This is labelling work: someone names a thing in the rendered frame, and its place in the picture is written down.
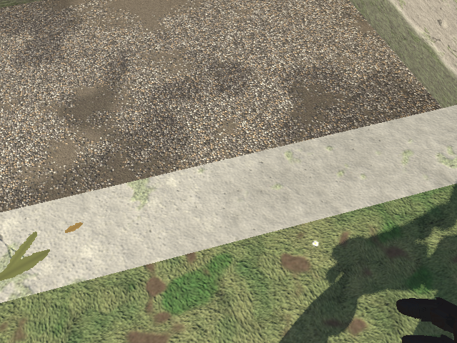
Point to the robot right hand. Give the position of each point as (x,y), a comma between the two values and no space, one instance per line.
(440,312)

